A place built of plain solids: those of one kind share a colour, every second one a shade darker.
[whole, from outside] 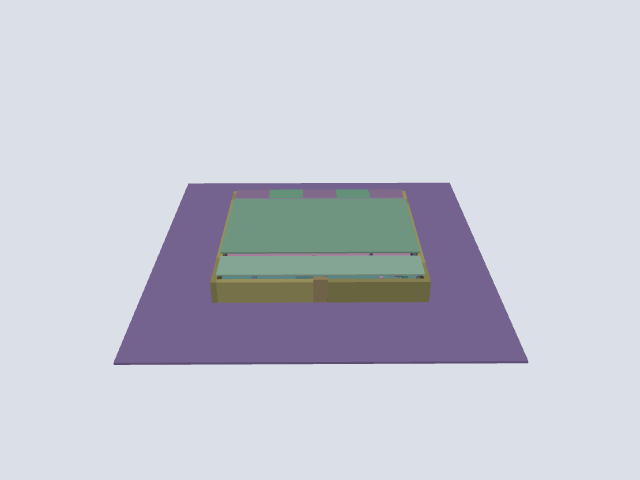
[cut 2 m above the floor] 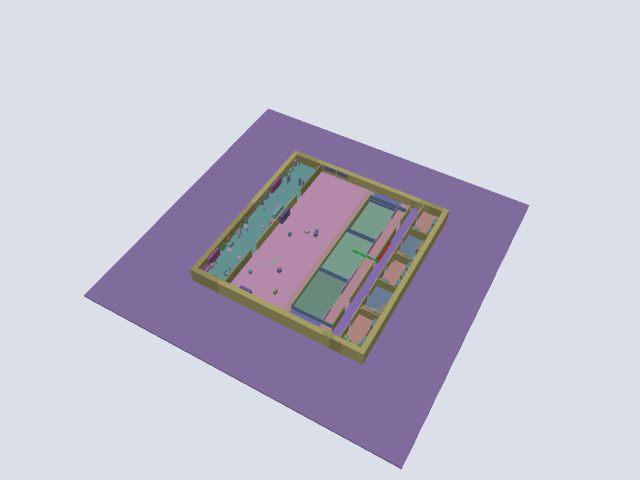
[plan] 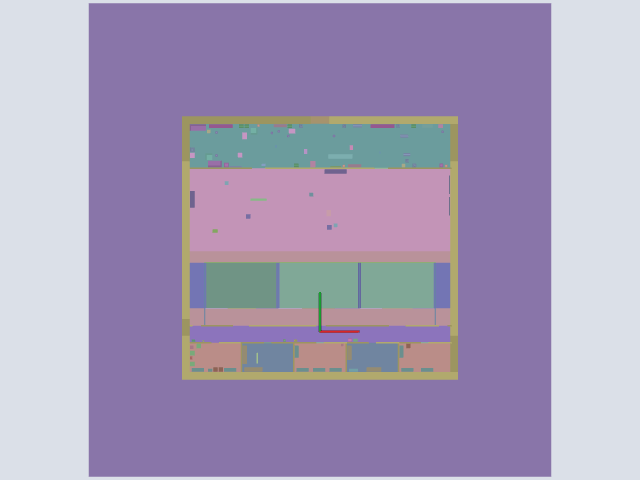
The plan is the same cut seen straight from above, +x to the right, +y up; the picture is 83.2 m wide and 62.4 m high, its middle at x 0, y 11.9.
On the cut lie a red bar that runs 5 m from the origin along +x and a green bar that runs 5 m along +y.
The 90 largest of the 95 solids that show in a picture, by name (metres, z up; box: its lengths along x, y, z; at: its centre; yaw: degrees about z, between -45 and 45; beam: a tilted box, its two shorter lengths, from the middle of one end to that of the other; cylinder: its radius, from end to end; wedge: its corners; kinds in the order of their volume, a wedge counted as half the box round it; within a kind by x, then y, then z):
{
 "ground_under_all_1": {"box": [60.15, 61.57, 0.4], "at": [0.0, 11.9, -0.75]},
 "wall_1": {"box": [1.0, 5.7, 4.07], "at": [-17.43, -3.41, 1.44]},
 "wall_2": {"box": [1.0, 4.0, 4.07], "at": [-17.43, -0.36, 1.44]},
 "wall_3": {"box": [1.0, 22.29, 4.07], "at": [-17.43, 10.98, 1.44]},
 "wall_4": {"box": [1.0, 7.65, 4.07], "at": [-17.43, 24.16, 1.44]},
 "wall_5": {"box": [3.03, 0.2, 4.07], "at": [-15.61, -1.46, 1.44]},
 "wall_6": {"box": [3.03, 0.2, 4.07], "at": [-15.61, -1.46, 1.44]},
 "wall_7": {"box": [8.61, 1.0, 4.07], "at": [-13.62, -5.76, 1.44]},
 "wall_8": {"box": [4.17, 0.2, 4.07], "at": [-13.39, 0.74, 1.44]},
 "wall_9": {"box": [8.3, 0.2, 4.07], "at": [-12.98, 21.23, 1.44]},
 "wall_10": {"box": [3.03, 0.2, 4.07], "at": [-11.63, -1.46, 1.44]},
 "wall_11": {"box": [0.2, 4.1, 4.07], "at": [-10.21, -3.41, 1.44]},
 "wall_12": {"box": [16.73, 1.0, 4.07], "at": [-9.56, 27.48, 1.44]},
 "wall_13": {"box": [3.03, 0.2, 4.07], "at": [-8.8, -1.46, 1.44]},
 "wall_14": {"box": [8.61, 1.0, 4.07], "at": [-6.81, -5.76, 1.44]},
 "wall_15": {"box": [8.79, 0.2, 4.07], "at": [-4.86, 0.74, 1.44]},
 "wall_16": {"box": [3.03, 0.2, 4.07], "at": [-4.82, -1.46, 1.44]},
 "wall_17": {"box": [0.2, 4.1, 4.07], "at": [-3.4, -3.41, 1.44]},
 "wall_18": {"box": [5.86, 0.2, 4.07], "at": [-3.4, -1.46, 1.44]},
 "wall_19": {"box": [3.03, 0.2, 4.07], "at": [-1.99, -1.46, 1.44]},
 "wall_20": {"box": [8.61, 1.0, 4.07], "at": [0.0, -5.76, 1.44]},
 "wall_21": {"box": [14.26, 0.2, 4.07], "at": [0.0, 21.23, 1.44]},
 "wall_22": {"box": [3.03, 0.2, 4.07], "at": [1.99, -1.46, 1.44]},
 "wall_23": {"box": [0.2, 4.1, 4.07], "at": [3.4, -3.41, 1.44]},
 "wall_24": {"box": [5.86, 0.2, 4.07], "at": [3.4, -1.46, 1.44]},
 "wall_25": {"box": [3.03, 0.2, 4.07], "at": [4.82, -1.46, 1.44]},
 "wall_26": {"box": [8.24, 0.2, 4.07], "at": [4.85, 0.74, 1.44]},
 "wall_27": {"box": [8.61, 1.0, 4.07], "at": [6.81, -5.76, 1.44]},
 "wall_28": {"box": [3.03, 0.2, 4.07], "at": [8.8, -1.46, 1.44]},
 "wall_29": {"box": [16.73, 1.0, 4.07], "at": [9.56, 27.48, 1.44]},
 "wall_30": {"box": [0.2, 4.1, 4.07], "at": [10.21, -3.41, 1.44]},
 "wall_31": {"box": [5.86, 0.2, 4.07], "at": [10.21, -1.46, 1.44]},
 "wall_32": {"box": [8.3, 0.2, 4.07], "at": [12.98, 21.23, 1.44]},
 "wall_33": {"box": [4.36, 0.2, 4.07], "at": [13.3, 0.74, 1.44]},
 "wall_34": {"box": [8.61, 1.0, 4.07], "at": [13.62, -5.76, 1.44]},
 "wall_35": {"box": [3.03, 0.2, 4.07], "at": [15.61, -1.46, 1.44]},
 "wall_36": {"box": [3.03, 0.2, 4.07], "at": [15.61, -1.46, 1.44]},
 "wall_37": {"box": [1.0, 5.7, 4.07], "at": [17.43, -3.41, 1.44]},
 "wall_38": {"box": [1.0, 4.0, 4.07], "at": [17.43, -0.36, 1.44]},
 "wall_39": {"box": [1.0, 22.29, 4.07], "at": [17.43, 10.98, 1.44]},
 "wall_40": {"box": [1.0, 7.65, 4.07], "at": [17.43, 24.16, 1.44]},
 "floor_yard_1": {"box": [34.05, 10.8, 1.28], "at": [0.0, 15.83, 0.04]},
 "floor_lobby_1": {"box": [34.05, 5.85, 1.28], "at": [0.0, 24.16, 0.04]},
 "ceil_hall_1": {"box": [34.05, 20.49, 0.3], "at": [0.0, 10.98, 4.98]},
 "floor_plot_1": {"box": [9.1, 5.89, 1.28], "at": [-10.22, 5.99, 0.04]},
 "floor_plot_2": {"box": [10.2, 5.89, 1.28], "at": [-0.17, 5.99, 0.04]},
 "floor_plot_3": {"box": [9.45, 5.89, 0.6], "at": [10.05, 5.99, -0.3]},
 "floor_walkway_1": {"box": [34.05, 2.3, 1.28], "at": [0.0, 1.89, 0.04]},
 "floor_walkway_2": {"box": [34.05, 1.5, 1.28], "at": [0.0, 9.68, 0.04]},
 "floor_store_1": {"box": [6.81, 3.9, 1.28], "at": [-13.62, -3.41, 0.04]},
 "floor_store_2": {"box": [6.81, 3.9, 1.28], "at": [0.0, -3.41, 0.04]},
 "floor_store_3": {"box": [6.81, 3.9, 1.28], "at": [13.62, -3.41, 0.04]},
 "floor_back_corridor_1": {"box": [34.05, 2.2, 1.28], "at": [0.0, -0.36, 0.04]},
 "floor_office_1": {"box": [6.81, 3.9, 1.28], "at": [-6.81, -3.41, 0.04]},
 "floor_office_2": {"box": [6.81, 3.9, 1.28], "at": [6.81, -3.41, 0.04]},
 "ceil_lobby_1": {"box": [34.05, 5.85, 0.3], "at": [0.0, 24.16, 4.23]},
 "floor_baulk_1": {"box": [2.25, 5.89, 1.28], "at": [-15.9, 5.98, 0.04]},
 "floor_baulk_2": {"box": [0.4, 5.89, 1.28], "at": [-5.47, 5.98, 0.04]},
 "floor_baulk_3": {"box": [0.4, 5.89, 1.28], "at": [5.12, 5.98, 0.04]},
 "floor_baulk_4": {"box": [2.25, 5.89, 1.28], "at": [15.9, 5.98, 0.04]},
 "ceil_store_1": {"box": [6.81, 3.9, 0.3], "at": [-13.62, -3.41, 4.08]},
 "ceil_store_2": {"box": [6.81, 3.9, 0.3], "at": [0.0, -3.41, 4.08]},
 "ceil_store_3": {"box": [6.81, 3.9, 0.3], "at": [13.62, -3.41, 4.08]},
 "ceil_back_corridor_1": {"box": [34.05, 2.2, 0.3], "at": [0.0, -0.36, 4.08]},
 "ceil_office_1": {"box": [6.81, 3.9, 0.3], "at": [-6.81, -3.41, 4.08]},
 "ceil_office_2": {"box": [6.81, 3.9, 0.3], "at": [6.81, -3.41, 4.08]},
 "shelves_store_1": {"box": [1.6, 0.5, 2.0], "at": [-15.88, -4.98, 1.68]},
 "shelves_store_2": {"box": [1.6, 0.5, 2.0], "at": [-11.68, -4.98, 1.68]},
 "shelves_store_3": {"box": [0.5, 1.6, 2.0], "at": [-3.02, -2.61, 1.68]},
 "shelves_store_4": {"box": [1.6, 0.5, 2.0], "at": [-2.25, -4.98, 1.68]},
 "shelves_store_5": {"box": [1.6, 0.5, 2.0], "at": [-0.1, -4.98, 1.68]},
 "shelves_store_6": {"box": [1.6, 0.5, 2.0], "at": [2.04, -4.98, 1.68]},
 "shelves_store_7": {"box": [1.6, 0.5, 2.0], "at": [11.37, -4.98, 1.68]},
 "shelves_store_8": {"box": [1.6, 0.5, 2.0], "at": [13.91, -4.98, 1.68]},
 "door_leaf_1": {"box": [2.4, 0.97, 4.55], "at": [0.0, 27.5, 1.68]},
 "cabinets_office_1": {"box": [0.6, 2.4, 2.0], "at": [-9.79, -3.01, 1.68]},
 "cabinets_office_2": {"box": [2.4, 0.6, 2.0], "at": [-8.66, -4.93, 1.68]},
 "cabinets_office_3": {"box": [0.6, 1.9, 2.0], "at": [3.83, -2.76, 1.68]},
 "cabinets_office_4": {"box": [1.9, 0.6, 2.0], "at": [7.0, -4.93, 1.68]},
 "rail_far_1": {"box": [30.07, 0.12, 2.33], "at": [0.0, 8.99, 0.56]},
 "rail_baulk_1": {"box": [0.12, 8.09, 2.33], "at": [-14.97, 4.89, 0.56]},
 "rail_baulk_2": {"box": [0.12, 5.89, 2.33], "at": [-5.47, 5.99, 0.56]},
 "rail_baulk_3": {"box": [0.12, 5.89, 2.33], "at": [5.12, 5.99, 0.56]},
 "rail_baulk_4": {"box": [0.12, 8.09, 2.33], "at": [14.97, 4.89, 0.56]},
 "cabinets_hall_1": {"box": [0.6, 2.2, 2.0], "at": [-16.59, 17.18, 1.68]},
 "cabinets_hall_2": {"box": [2.9, 0.6, 2.0], "at": [2.02, 20.8, 1.68]},
 "lockers_lobby_1": {"box": [3.1, 0.5, 1.8], "at": [-12.88, 26.7, 1.58]},
 "lockers_lobby_2": {"box": [3.1, 0.5, 1.8], "at": [8.12, 26.7, 1.58]},
 "desk_lobby_1": {"box": [3.15, 0.6, 1.05], "at": [2.65, 22.76, 1.2]},
 "step_cable_cover_1": {"box": [2.1, 0.3, 1.31], "at": [-7.98, 17.15, 0.06]}
}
